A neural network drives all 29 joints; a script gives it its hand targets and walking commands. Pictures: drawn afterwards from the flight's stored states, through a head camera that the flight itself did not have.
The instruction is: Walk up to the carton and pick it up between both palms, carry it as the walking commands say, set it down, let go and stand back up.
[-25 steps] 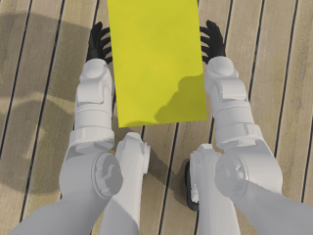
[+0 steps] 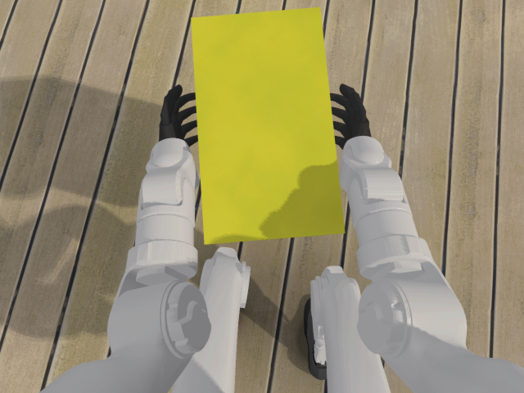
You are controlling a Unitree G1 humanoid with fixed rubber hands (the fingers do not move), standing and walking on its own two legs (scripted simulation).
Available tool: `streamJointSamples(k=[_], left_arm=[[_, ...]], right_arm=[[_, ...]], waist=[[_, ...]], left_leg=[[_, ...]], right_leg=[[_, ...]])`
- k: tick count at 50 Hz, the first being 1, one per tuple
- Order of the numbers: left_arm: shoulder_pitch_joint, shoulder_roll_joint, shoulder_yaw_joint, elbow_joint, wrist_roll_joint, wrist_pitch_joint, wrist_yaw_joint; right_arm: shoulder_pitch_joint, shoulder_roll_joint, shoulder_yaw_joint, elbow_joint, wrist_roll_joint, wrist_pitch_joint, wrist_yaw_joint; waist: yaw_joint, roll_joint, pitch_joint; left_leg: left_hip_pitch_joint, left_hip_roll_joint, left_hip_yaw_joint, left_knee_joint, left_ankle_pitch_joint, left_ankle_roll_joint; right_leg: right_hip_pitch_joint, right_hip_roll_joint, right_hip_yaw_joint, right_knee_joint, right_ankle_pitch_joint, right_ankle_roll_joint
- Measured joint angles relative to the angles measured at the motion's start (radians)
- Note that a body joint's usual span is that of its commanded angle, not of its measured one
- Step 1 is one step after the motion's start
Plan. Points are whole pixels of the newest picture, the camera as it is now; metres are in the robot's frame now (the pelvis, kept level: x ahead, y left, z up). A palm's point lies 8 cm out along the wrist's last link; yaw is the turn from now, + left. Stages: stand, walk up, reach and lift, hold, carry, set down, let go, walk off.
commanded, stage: reach and lift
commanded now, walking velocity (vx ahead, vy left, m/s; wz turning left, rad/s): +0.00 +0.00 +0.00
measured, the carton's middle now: (264, 151) +0.47 +0.06 -0.14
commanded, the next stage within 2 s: none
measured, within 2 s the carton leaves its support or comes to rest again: neither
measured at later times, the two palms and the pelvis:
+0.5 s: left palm (163, 135) +0.43 +0.18 +0.01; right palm (377, 132) +0.46 -0.07 +0.01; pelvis +0.02 +0.00 +0.06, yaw +1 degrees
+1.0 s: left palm (142, 126) +0.41 +0.18 +0.08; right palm (409, 127) +0.43 -0.08 +0.08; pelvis +0.03 +0.00 +0.12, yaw +1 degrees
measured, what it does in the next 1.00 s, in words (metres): rises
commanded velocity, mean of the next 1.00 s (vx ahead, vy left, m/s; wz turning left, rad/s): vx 0.00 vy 0.00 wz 0.00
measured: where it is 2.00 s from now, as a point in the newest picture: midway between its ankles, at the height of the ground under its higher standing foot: (269, 335)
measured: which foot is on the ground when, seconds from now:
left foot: down 0.00-1.00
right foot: down 0.00-1.00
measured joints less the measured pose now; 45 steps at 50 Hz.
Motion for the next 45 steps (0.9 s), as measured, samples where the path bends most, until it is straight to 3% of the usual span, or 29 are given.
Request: streamJointSamples(k=[45], left_arm=[[0.268,-0.080,-0.043,-0.042,0.012,-0.054,-0.007]], right_arm=[[0.286,0.058,0.041,-0.034,0.000,-0.068,0.014]], waist=[[-0.001,0.000,-0.004]], left_leg=[[0.537,0.018,0.010,-0.398,0.054,0.012]], right_leg=[[0.527,-0.014,0.018,-0.410,0.079,-0.021]])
